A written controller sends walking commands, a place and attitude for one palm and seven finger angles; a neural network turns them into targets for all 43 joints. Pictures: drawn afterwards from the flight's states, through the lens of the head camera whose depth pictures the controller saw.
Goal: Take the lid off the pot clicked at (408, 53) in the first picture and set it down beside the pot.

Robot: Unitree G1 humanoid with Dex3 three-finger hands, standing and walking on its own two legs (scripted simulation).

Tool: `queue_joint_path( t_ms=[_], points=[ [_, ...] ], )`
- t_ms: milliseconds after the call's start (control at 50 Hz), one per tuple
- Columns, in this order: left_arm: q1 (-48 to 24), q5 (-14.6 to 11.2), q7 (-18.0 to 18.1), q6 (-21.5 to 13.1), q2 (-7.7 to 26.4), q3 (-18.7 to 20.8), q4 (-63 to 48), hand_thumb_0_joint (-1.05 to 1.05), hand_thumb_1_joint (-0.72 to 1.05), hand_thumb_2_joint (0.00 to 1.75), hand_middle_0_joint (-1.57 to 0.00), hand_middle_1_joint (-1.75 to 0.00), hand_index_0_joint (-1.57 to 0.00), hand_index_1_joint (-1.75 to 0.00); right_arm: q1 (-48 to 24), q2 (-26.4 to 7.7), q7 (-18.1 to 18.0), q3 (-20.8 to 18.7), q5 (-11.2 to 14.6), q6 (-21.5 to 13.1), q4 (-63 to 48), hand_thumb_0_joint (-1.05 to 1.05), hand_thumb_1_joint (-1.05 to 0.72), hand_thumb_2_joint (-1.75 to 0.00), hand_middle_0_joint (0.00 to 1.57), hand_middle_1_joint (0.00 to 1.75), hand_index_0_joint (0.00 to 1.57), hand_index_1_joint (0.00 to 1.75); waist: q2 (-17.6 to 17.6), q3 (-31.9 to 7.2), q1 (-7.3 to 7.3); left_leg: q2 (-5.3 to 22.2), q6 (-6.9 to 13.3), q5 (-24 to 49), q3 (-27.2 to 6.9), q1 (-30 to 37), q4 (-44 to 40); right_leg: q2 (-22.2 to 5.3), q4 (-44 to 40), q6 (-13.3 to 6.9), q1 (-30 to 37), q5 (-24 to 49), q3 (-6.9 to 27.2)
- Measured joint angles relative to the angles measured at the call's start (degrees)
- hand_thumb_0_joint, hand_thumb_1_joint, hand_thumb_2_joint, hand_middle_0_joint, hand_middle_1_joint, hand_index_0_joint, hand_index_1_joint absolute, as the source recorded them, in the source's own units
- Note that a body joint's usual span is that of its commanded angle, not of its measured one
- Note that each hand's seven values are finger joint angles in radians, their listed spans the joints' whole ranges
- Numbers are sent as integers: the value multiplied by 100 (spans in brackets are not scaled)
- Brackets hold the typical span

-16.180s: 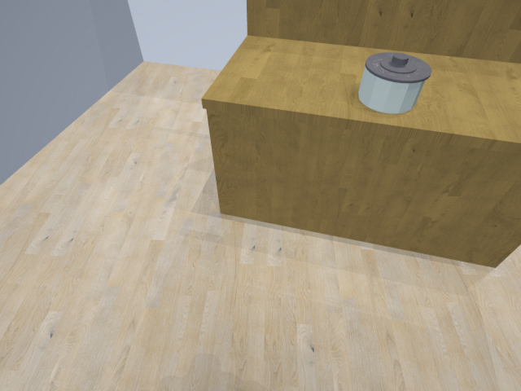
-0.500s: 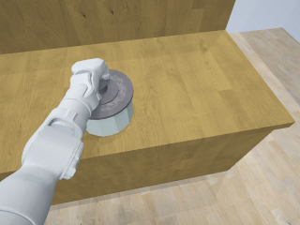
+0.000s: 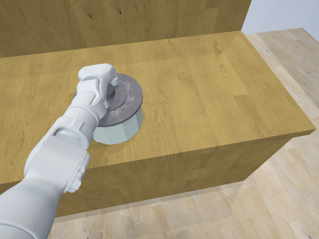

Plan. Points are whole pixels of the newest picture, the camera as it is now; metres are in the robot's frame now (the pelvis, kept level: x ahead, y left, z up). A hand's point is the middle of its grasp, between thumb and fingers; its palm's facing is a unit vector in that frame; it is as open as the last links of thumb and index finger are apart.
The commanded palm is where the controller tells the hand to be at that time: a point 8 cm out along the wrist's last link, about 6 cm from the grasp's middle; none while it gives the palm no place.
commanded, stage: close the fingers and squeeze the knob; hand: left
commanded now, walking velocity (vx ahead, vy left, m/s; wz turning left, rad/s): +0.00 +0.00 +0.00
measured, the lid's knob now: (106, 91) +0.51 +0.13 +0.05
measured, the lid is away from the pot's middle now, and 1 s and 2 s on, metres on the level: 0.00 0.00 0.00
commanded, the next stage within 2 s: lift the lid straight up in 1.20 s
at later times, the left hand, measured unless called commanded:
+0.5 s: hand (106, 94) +0.49 +0.12 +0.07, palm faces -0.33 -0.09 -0.94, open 8.0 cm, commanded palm +0.49 +0.12 +0.12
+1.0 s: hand (106, 95) +0.48 +0.12 +0.07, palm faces -0.33 -0.10 -0.94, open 7.2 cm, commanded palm +0.48 +0.12 +0.12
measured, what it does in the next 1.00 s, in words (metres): stands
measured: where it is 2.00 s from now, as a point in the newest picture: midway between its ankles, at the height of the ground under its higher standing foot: outside the picture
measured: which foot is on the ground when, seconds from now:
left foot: down 0.00-1.00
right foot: down 0.00-1.00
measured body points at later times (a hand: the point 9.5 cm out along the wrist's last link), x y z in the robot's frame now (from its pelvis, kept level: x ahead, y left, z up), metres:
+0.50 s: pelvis +0.01 +0.00 +0.00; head +0.07 -0.02 +0.45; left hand +0.50 +0.12 +0.12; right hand +0.06 -0.27 -0.14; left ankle +0.02 +0.10 -0.73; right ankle -0.05 -0.13 -0.73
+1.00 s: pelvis +0.01 -0.01 +0.00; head +0.06 -0.02 +0.45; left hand +0.49 +0.12 +0.12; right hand +0.07 -0.27 -0.14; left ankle +0.02 +0.10 -0.73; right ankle -0.05 -0.13 -0.73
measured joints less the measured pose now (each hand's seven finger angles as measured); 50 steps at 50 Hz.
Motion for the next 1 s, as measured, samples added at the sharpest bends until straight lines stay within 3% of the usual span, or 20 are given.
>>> queue_joint_path(
  t_ms=[200,480,1000],
  points=[
    [101,-82,40,-19,-97,41,-76,0,-3,106,-52,-76,-58,-78,-18,18,3,-12,-19,3,76,0,-91,-90,20,30,20,30,22,-25,34,-6,-7,-23,-7,70,-28,-3,-36,-5,75,-21,-6],
    [230,-45,39,31,-96,38,-237,0,12,98,-57,-93,-62,-95,-84,4,23,-20,-14,51,-38,0,-91,-90,20,30,20,30,11,-33,54,11,-37,-37,-9,151,-73,18,-86,-31,154,-32,-3],
    [357,-79,52,13,-125,38,-351,-1,21,90,-53,-92,-70,-100,-176,26,4,15,0,114,-46,0,-91,-90,20,30,20,30,23,6,86,6,-41,-14,-20,246,-111,17,-110,-36,245,-18,-10]
  ],
)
